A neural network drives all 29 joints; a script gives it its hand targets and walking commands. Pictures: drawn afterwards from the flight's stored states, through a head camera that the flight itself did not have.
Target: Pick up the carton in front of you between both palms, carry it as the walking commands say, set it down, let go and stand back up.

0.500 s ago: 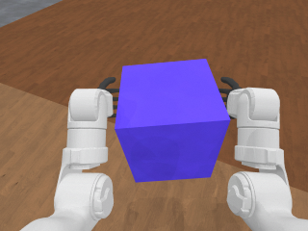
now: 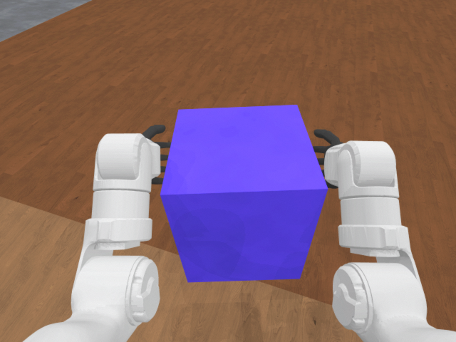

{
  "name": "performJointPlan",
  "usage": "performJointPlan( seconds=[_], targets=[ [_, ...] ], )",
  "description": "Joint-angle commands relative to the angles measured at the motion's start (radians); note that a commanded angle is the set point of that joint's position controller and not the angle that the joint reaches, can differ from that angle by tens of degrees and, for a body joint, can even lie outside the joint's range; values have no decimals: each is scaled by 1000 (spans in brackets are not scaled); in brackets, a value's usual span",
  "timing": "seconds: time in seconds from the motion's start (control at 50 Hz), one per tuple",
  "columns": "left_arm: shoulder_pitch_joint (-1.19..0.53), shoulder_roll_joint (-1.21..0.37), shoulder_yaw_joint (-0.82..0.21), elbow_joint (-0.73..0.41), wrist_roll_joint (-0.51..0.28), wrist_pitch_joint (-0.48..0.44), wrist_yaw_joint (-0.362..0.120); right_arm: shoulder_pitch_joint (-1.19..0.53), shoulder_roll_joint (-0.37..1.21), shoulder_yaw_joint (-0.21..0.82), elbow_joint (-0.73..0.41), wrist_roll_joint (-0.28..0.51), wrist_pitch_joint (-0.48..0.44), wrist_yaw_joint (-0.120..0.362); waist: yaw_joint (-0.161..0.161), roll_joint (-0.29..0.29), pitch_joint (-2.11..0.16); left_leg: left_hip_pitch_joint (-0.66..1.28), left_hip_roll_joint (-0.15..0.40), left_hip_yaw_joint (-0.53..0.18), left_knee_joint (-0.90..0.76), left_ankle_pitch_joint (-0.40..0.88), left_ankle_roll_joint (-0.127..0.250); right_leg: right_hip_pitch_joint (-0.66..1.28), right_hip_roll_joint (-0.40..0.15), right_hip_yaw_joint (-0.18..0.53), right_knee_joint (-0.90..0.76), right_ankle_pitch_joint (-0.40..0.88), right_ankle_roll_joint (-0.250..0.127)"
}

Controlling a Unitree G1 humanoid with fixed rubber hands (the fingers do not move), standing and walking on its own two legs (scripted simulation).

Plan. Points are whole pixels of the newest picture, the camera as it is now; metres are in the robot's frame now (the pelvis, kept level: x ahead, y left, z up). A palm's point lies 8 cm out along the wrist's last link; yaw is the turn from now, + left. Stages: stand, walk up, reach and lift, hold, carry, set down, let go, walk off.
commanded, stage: carry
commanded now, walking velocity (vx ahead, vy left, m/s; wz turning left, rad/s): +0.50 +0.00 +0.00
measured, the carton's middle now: (240, 196) +0.37 -0.02 +0.07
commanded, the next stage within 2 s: none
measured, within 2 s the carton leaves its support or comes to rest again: neither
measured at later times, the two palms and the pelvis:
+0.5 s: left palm (153, 54) +0.67 +0.16 +0.20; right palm (285, 46) +0.71 -0.14 +0.20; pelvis +0.30 -0.02 +0.04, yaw +1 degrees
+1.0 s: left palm out of the picture +1.01 +0.14 +0.24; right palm out of the picture +0.99 -0.16 +0.24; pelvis +0.61 +0.01 +0.06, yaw +0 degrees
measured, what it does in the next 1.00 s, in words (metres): climbs: right foot 0.04 m higher, then left foot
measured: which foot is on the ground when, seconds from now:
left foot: down 0.00-0.26, up 0.28-0.60, down 0.62-1.00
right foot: up 0.00-0.22, down 0.24-0.64, up 0.66-1.00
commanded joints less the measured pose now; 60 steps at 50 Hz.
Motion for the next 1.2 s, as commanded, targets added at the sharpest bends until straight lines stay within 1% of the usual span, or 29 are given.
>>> performJointPlan(
  seconds=[0.0,0.06,0.14,0.18,0.2,0.22,0.24,0.26,0.28,0.32,0.36,0.42,0.48,0.54,0.6,0.62,0.64,0.66,0.7,0.72,0.76,0.86,0.98,1.02,1.04,1.08,1.1,1.14,1.18],
  targets=[
    [-841,-1119,-460,-215,-432,-52,-181,-987,1155,492,-292,545,-29,247,7,123,-497,544,270,-388,-188,205,188,-242,-39,9,-16,35,1],
    [-829,-1083,-471,-244,-415,-32,-158,-963,1115,503,-321,547,-7,235,-11,108,-478,555,264,-323,-210,231,206,-258,-54,-17,-162,57,9],
    [-756,-1055,-474,-180,-382,-14,-168,-877,1091,499,-241,503,14,240,-16,140,-435,529,221,-184,-185,495,155,-92,8,-112,-452,137,-12],
    [-733,-1059,-470,-124,-376,-14,-182,-848,1095,492,-174,479,13,250,17,159,-449,472,193,-91,-73,794,109,126,92,-207,-588,127,-41],
    [-725,-1072,-467,-91,-373,-18,-191,-824,1098,486,-133,470,11,255,66,145,-501,403,176,-26,70,948,73,344,126,-245,-671,200,-63],
    [-702,-1078,-459,-64,-377,-24,-200,-814,1102,483,-108,459,5,260,130,119,-596,250,156,-3,240,832,24,644,76,-169,-708,212,-94],
    [-716,-1067,-455,-70,-377,-37,-208,-827,1122,474,-103,456,1,267,148,-94,-725,-67,76,-30,502,404,-33,963,-228,340,-762,2,-218],
    [-725,-1091,-459,-80,-386,-52,-213,-863,1118,467,-115,450,0,272,196,-309,-686,-330,-99,-83,723,-175,-47,1035,-323,708,-909,181,-330],
    [-775,-1098,-473,-129,-408,-54,-219,-894,1140,475,-111,448,-8,268,161,-218,-605,-446,-35,-168,870,-172,-10,1019,-323,635,-848,339,-330],
    [-874,-1158,-528,-236,-480,-64,-226,-875,1122,461,-139,427,-15,250,156,-45,-545,-496,18,-183,880,-124,14,901,-276,444,-777,505,-270],
    [-950,-1189,-556,-320,-537,-66,-228,-852,1102,445,-175,407,-14,227,128,-56,-549,-457,42,-179,780,-94,14,832,-244,343,-809,368,-218],
    [-984,-1185,-570,-385,-566,-55,-229,-839,1060,447,-230,384,-10,198,124,-96,-529,-450,50,-124,631,-113,0,780,-237,271,-846,307,-228],
    [-929,-1150,-563,-344,-549,-35,-232,-797,1014,447,-209,354,6,183,134,-126,-496,-335,66,-95,352,10,-9,696,-220,166,-867,348,-200],
    [-874,-1130,-550,-250,-515,-26,-242,-744,1000,443,-122,334,19,196,129,-141,-458,-140,-6,22,119,93,-2,614,-189,59,-847,441,-154],
    [-841,-1130,-524,-154,-487,-30,-249,-700,1024,424,5,339,16,225,22,-58,-529,302,-71,107,-56,147,30,491,-130,-80,-558,654,-68],
    [-829,-1120,-508,-121,-472,-33,-252,-676,1025,409,39,343,8,233,-16,31,-611,553,102,-173,-67,-23,80,287,-105,-84,-352,436,-13],
    [-834,-1136,-489,-96,-462,-33,-257,-680,1022,397,68,337,-5,237,-28,309,-652,728,341,-661,-149,32,222,7,44,-62,-110,64,40],
    [-853,-1142,-509,-119,-456,-38,-251,-666,1058,397,65,349,-7,243,-33,282,-581,753,355,-758,-186,201,258,-176,73,14,46,-105,26],
    [-846,-1141,-468,-116,-436,-48,-240,-804,1112,430,-53,417,-17,255,-28,65,-516,675,317,-569,-95,467,226,-244,10,56,112,-39,5],
    [-839,-1144,-467,-135,-435,-51,-232,-858,1143,455,-114,456,-23,259,-16,42,-499,618,296,-498,-106,460,191,-225,-14,68,55,9,3],
    [-841,-1134,-462,-189,-428,-54,-209,-941,1183,492,-214,515,-28,259,7,87,-512,570,275,-426,-139,363,156,-175,-25,59,-37,31,2],
    [-833,-1078,-477,-277,-400,-36,-156,-957,1142,515,-326,554,-5,246,-12,129,-492,532,260,-290,-209,315,175,-132,-32,-8,-322,89,15],
    [-754,-1033,-481,-191,-368,-9,-175,-846,1096,513,-200,490,18,249,-3,143,-437,513,203,-124,-147,605,96,108,37,-122,-692,295,-16],
    [-758,-1048,-474,-147,-378,-8,-195,-814,1097,505,-134,467,12,254,68,145,-501,427,179,-48,65,796,48,410,64,-170,-824,343,-49],
    [-745,-1053,-468,-126,-389,-12,-207,-802,1099,499,-112,454,6,256,114,100,-547,261,149,-38,227,690,28,649,16,-129,-815,327,-59],
    [-725,-1050,-446,-62,-382,-29,-226,-794,1112,461,-55,436,6,261,115,-280,-578,-296,-71,-63,651,-159,-38,1021,-369,557,-877,541,-246],
    [-719,-1075,-438,-47,-387,-36,-235,-797,1118,451,-37,419,2,259,121,-257,-572,-386,-32,-131,752,-182,-13,1031,-358,525,-854,577,-272],
    [-744,-1138,-450,-82,-417,-59,-254,-772,1156,451,-17,407,-16,256,113,-79,-497,-411,30,-149,671,-91,-10,927,-308,368,-858,652,-206],
    [-808,-1194,-475,-148,-456,-83,-265,-760,1192,453,-40,407,-38,250,102,-85,-480,-359,57,-135,546,-33,-28,846,-278,277,-907,624,-164]
  ],
)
